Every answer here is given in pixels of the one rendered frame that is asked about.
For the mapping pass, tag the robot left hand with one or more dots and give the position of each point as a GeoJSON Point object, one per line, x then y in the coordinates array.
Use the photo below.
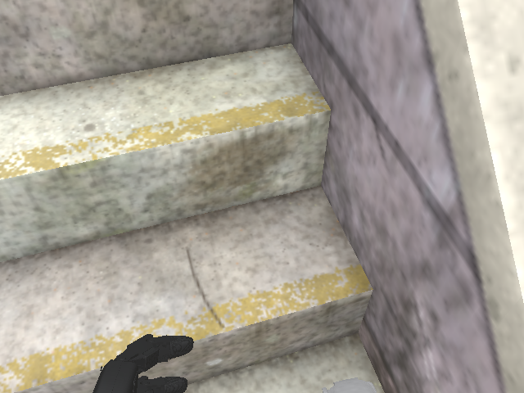
{"type": "Point", "coordinates": [121, 374]}

